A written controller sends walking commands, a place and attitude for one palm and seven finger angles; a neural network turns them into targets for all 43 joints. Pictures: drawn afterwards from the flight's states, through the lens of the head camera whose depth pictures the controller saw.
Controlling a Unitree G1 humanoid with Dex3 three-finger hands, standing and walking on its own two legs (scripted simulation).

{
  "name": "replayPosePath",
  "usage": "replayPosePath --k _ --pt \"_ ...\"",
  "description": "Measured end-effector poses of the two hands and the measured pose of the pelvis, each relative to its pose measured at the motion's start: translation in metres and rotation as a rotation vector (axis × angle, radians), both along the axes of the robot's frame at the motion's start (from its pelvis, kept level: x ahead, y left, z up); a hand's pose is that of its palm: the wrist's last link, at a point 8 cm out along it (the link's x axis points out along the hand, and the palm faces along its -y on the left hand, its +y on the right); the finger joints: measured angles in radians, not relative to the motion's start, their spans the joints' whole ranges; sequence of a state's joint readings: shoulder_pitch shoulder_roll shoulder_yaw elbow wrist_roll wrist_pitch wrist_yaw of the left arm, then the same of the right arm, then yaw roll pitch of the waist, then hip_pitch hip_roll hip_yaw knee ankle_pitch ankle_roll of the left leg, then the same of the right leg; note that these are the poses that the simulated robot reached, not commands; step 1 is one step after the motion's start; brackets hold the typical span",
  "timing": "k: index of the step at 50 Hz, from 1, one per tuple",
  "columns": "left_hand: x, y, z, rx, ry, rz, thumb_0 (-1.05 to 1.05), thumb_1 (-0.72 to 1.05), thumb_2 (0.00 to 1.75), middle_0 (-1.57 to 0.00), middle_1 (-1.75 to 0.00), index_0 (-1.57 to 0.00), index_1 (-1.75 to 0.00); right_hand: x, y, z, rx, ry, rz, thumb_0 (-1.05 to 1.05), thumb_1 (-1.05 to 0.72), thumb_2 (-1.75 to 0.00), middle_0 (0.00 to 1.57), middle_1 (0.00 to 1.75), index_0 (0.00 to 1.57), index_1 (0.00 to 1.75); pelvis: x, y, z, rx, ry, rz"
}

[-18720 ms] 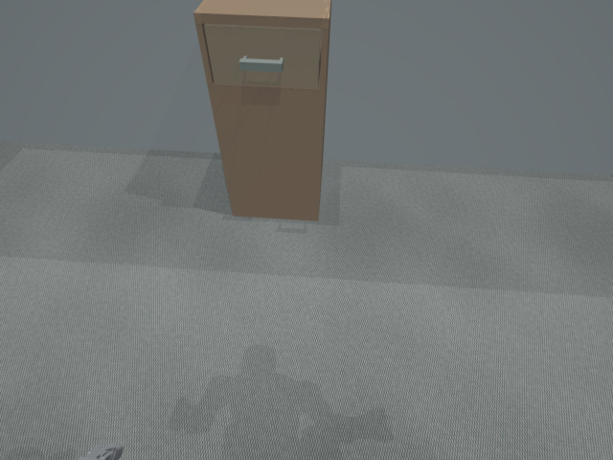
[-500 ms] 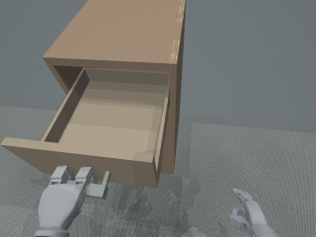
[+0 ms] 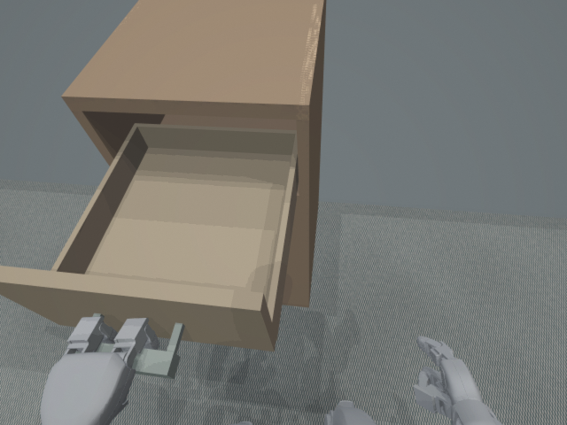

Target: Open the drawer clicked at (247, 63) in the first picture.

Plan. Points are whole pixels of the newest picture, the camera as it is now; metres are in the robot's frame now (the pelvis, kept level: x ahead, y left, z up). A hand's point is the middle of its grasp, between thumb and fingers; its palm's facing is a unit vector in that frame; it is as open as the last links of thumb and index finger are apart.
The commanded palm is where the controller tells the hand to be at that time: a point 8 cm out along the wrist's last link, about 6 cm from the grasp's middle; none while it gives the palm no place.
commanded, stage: open the thumb to release the handle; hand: left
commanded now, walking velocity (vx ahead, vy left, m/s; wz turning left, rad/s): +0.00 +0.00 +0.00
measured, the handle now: (130, 341) +0.22 +0.22 +0.02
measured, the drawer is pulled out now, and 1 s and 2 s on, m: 0.30 0.30 0.29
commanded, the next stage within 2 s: lift the hand off the handle in 0.50 s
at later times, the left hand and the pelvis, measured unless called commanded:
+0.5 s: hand (118, 389) +0.16 +0.22 +0.01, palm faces -0.02 -0.08 -1.00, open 12.1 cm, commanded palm +0.14 +0.23 +0.06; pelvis -0.01 -0.01 +0.00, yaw +2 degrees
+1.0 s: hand (121, 383) +0.17 +0.22 +0.01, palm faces +0.00 -0.08 -1.00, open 13.7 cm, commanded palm +0.15 +0.24 +0.07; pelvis -0.02 -0.01 +0.01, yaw +3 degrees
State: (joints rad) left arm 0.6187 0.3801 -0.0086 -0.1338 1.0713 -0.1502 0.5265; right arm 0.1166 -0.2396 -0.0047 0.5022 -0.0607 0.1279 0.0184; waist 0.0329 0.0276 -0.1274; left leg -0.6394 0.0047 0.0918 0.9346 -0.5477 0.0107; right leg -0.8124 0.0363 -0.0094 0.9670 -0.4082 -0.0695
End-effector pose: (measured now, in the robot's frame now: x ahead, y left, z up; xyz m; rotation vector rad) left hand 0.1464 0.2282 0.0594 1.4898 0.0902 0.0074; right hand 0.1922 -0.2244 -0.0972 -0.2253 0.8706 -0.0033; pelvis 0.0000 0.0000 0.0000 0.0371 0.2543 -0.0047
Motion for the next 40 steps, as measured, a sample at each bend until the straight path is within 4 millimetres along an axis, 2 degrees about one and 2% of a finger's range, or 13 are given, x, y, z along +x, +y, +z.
replayPosePath --k 7,11,19,24,28,33,40 --pt "0.001 -0.002 -0.002 0.005 -0.045 0.023 0.04 0.61 0.76 -0.32 -1.32 -0.41 -1.34 -0.001 -0.001 -0.011 -0.018 0.024 0.021 0.01 -0.91 -0.89 0.2 0.3 0.2 0.3 -0.004 0.0 -0.004 -0.002 0.005 0.027" --pt "0.002 -0.003 -0.001 -0.002 -0.057 0.05 0.02 0.52 0.73 -0.35 -1.31 -0.4 -1.32 -0.002 0.003 -0.011 -0.004 0.025 0.025 0.01 -0.91 -0.89 0.2 0.3 0.2 0.3 -0.006 -0.001 -0.003 0.0 -0.006 0.031" --pt "-0.001 -0.004 0.002 0.003 -0.033 0.06 0.01 0.12 0.56 -0.35 -1.26 -0.37 -1.27 -0.002 0.008 -0.002 0.015 -0.004 0.036 0.01 -0.91 -0.89 0.2 0.3 0.21 0.3 -0.01 -0.006 0.003 0.002 -0.03 0.034" --pt "-0.001 -0.004 0.003 0.0 -0.028 0.056 0.0 -0.18 0.44 -0.34 -1.23 -0.34 -1.24 -0.002 0.004 0.002 0.003 -0.016 0.04 0.01 -0.91 -0.89 0.2 0.3 0.21 0.3 -0.012 -0.009 0.004 0.001 -0.034 0.037" --pt "-0.002 -0.004 0.002 -0.003 -0.032 0.056 0.0 -0.34 0.37 -0.33 -1.22 -0.33 -1.22 -0.002 0.0 0.003 -0.007 -0.019 0.038 0.01 -0.91 -0.89 0.2 0.3 0.21 0.3 -0.013 -0.009 0.004 0.002 -0.033 0.038" --pt "-0.002 -0.004 0.001 -0.003 -0.042 0.059 0.0 -0.44 0.32 -0.33 -1.22 -0.33 -1.21 -0.003 -0.004 0.002 -0.019 -0.012 0.036 0.01 -0.91 -0.89 0.2 0.3 0.21 0.3 -0.015 -0.009 0.003 0.001 -0.03 0.042" --pt "0.0 -0.004 -0.001 0.007 -0.056 0.055 0.0 -0.48 0.31 -0.34 -1.23 -0.32 -1.2 -0.006 -0.002 -0.004 -0.026 0.012 0.035 0.01 -0.91 -0.89 0.2 0.3 0.2 0.3 -0.018 -0.009 0.002 0.0 -0.028 0.051"
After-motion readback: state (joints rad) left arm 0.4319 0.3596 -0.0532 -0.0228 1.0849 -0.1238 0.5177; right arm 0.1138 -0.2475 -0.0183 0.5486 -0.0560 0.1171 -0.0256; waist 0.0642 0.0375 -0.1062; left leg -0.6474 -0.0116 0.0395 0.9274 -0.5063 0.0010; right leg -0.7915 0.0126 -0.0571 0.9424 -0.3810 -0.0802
